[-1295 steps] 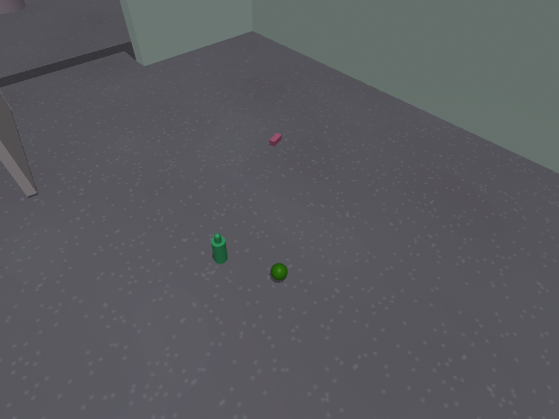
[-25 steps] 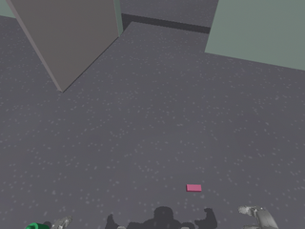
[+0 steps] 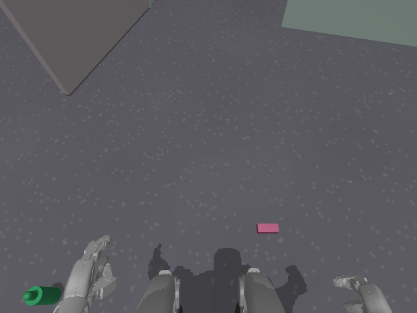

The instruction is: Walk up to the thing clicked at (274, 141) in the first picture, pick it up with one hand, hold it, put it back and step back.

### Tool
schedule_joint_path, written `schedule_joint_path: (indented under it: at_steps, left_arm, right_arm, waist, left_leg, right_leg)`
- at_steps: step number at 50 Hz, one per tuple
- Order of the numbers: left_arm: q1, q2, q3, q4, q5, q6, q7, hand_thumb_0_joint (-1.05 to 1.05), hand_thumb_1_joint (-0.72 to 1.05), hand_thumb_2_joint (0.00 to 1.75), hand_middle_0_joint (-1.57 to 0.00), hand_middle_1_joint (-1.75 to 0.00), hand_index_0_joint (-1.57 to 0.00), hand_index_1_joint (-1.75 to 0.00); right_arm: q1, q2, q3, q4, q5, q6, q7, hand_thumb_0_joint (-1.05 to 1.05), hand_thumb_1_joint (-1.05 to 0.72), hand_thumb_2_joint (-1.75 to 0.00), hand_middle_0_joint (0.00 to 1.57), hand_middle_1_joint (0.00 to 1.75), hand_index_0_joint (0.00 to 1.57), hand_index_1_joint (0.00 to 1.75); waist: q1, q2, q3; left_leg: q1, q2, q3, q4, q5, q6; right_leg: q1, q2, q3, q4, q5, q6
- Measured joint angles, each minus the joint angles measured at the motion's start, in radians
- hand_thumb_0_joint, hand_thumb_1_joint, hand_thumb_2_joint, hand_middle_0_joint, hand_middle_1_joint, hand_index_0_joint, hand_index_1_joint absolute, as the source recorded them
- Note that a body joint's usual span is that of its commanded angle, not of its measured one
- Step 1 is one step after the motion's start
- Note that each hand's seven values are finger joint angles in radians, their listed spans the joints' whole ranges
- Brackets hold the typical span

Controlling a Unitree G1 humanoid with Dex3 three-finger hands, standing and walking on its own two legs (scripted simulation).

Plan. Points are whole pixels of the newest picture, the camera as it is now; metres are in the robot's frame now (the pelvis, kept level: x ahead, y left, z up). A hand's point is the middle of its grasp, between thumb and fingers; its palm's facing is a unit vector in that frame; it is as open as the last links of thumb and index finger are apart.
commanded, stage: rise first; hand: right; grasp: from above
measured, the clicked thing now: (267, 228) +0.42 -0.24 -0.64
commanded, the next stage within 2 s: none
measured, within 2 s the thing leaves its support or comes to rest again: neither
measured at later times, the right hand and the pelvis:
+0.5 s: hand (316, 266) +0.25 -0.30 -0.35, palm faces -0.46 +0.40 -0.79, open 12.6 cm; pelvis -0.06 +0.01 -0.20, yaw +2 degrees
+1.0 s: hand (302, 244) +0.32 -0.30 -0.45, palm faces -0.48 +0.10 -0.87, open 12.7 cm; pelvis -0.08 +0.00 -0.29, yaw +5 degrees
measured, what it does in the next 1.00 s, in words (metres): lowers itself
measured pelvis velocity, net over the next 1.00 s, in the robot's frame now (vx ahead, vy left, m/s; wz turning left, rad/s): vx -0.08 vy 0.00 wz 0.09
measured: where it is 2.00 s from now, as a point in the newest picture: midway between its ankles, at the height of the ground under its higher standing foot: outside the picture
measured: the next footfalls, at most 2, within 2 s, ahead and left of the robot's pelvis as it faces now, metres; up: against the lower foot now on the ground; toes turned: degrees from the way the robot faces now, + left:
none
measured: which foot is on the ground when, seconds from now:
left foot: down 0.00-1.00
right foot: down 0.00-1.00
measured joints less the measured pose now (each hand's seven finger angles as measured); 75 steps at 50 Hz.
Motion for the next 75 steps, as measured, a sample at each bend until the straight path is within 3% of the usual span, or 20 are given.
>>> schedule_joint_path:
  at_steps: [7,16,21,28,38,49,56,68,75]
  left_arm:
    - [-0.037,0.019,0.004,0.000,0.001,-0.033,-0.011,0.01,0.94,0.91,-0.20,-0.30,-0.20,-0.30]
    - [-0.089,0.064,0.028,0.058,0.004,-0.034,-0.043,0.00,0.94,0.91,-0.20,-0.30,-0.20,-0.30]
    - [-0.108,0.071,0.041,0.096,0.010,-0.016,-0.058,0.00,0.94,0.91,-0.20,-0.30,-0.20,-0.30]
    - [-0.090,0.056,0.035,0.152,0.028,0.013,-0.072,0.01,0.95,0.91,-0.20,-0.30,-0.20,-0.30]
    - [-0.033,0.038,0.009,0.194,0.049,0.058,-0.088,0.00,0.92,0.90,-0.20,-0.30,-0.20,-0.30]
    - [-0.020,0.048,-0.012,0.217,0.080,0.104,-0.113,0.00,0.90,0.90,-0.20,-0.30,-0.20,-0.30]
    - [-0.043,0.045,-0.011,0.225,0.106,0.112,-0.127,0.00,0.90,0.90,-0.20,-0.30,-0.20,-0.30]
    - [-0.072,0.029,-0.017,0.230,0.135,0.123,-0.142,0.00,0.90,0.90,-0.20,-0.30,-0.20,-0.30]
    - [-0.078,0.033,-0.022,0.236,0.154,0.133,-0.146,0.00,0.90,0.90,-0.20,-0.30,-0.20,-0.30]
  right_arm:
    - [-0.096,-0.053,-0.007,0.066,-0.108,-0.078,-0.001,0.00,0.28,-0.72,0.42,0.75,0.40,0.77]
    - [-0.306,-0.142,-0.015,0.189,-0.318,-0.270,-0.048,0.00,0.28,-0.74,0.40,0.75,0.39,0.76]
    - [-0.444,-0.182,-0.027,0.254,-0.412,-0.316,-0.097,0.00,0.29,-0.76,0.39,0.75,0.37,0.76]
    - [-0.625,-0.242,-0.031,0.384,-0.542,-0.374,-0.124,0.00,0.30,-0.78,0.38,0.74,0.36,0.76]
    - [-0.792,-0.324,-0.018,0.562,-0.704,-0.444,-0.175,0.00,0.29,-0.81,0.37,0.73,0.34,0.75]
    - [-0.913,-0.373,-0.004,0.733,-0.872,-0.472,-0.289,0.00,0.29,-0.83,0.33,0.74,0.31,0.76]
    - [-0.969,-0.391,-0.002,0.787,-0.937,-0.467,-0.337,0.00,0.29,-0.82,0.32,0.76,0.31,0.76]
    - [-1.013,-0.414,-0.007,0.844,-0.995,-0.488,-0.369,0.00,0.27,-0.79,0.31,0.78,0.32,0.77]
    - [-1.022,-0.428,-0.030,0.866,-1.014,-0.516,-0.397,0.00,0.27,-0.79,0.31,0.79,0.32,0.78]
  waist:
    - [0.001,0.005,-0.026]
    - [0.003,0.004,-0.045]
    - [0.000,-0.003,-0.015]
    - [0.002,-0.007,0.023]
    - [0.048,-0.003,0.041]
    - [0.101,0.009,0.038]
    - [0.111,0.017,0.054]
    - [0.125,0.026,0.072]
    - [0.132,0.029,0.083]
  left_leg:
    - [-0.208,0.005,-0.001,0.187,-0.056,0.003]
    - [-0.559,0.003,-0.010,0.494,-0.123,0.005]
    - [-0.727,-0.002,-0.010,0.642,-0.129,0.006]
    - [-0.896,-0.010,-0.001,0.789,-0.107,0.005]
    - [-1.003,-0.017,0.014,0.894,-0.077,-0.007]
    - [-1.064,-0.013,0.019,0.957,-0.087,-0.016]
    - [-1.100,-0.014,0.016,0.997,-0.097,-0.024]
    - [-1.142,-0.019,0.015,1.052,-0.117,-0.020]
    - [-1.161,-0.022,0.016,1.080,-0.125,-0.015]
  right_leg:
    - [-0.207,0.005,0.009,0.177,-0.048,0.003]
    - [-0.556,0.006,0.020,0.478,-0.110,0.008]
    - [-0.726,0.005,0.032,0.629,-0.117,0.010]
    - [-0.903,0.006,0.054,0.786,-0.099,0.011]
    - [-1.031,0.010,0.081,0.918,-0.075,-0.001]
    - [-1.113,0.022,0.093,0.995,-0.078,-0.012]
    - [-1.151,0.025,0.094,1.035,-0.086,-0.012]
    - [-1.183,0.025,0.101,1.085,-0.109,-0.001]
    - [-1.196,0.023,0.105,1.109,-0.121,0.007]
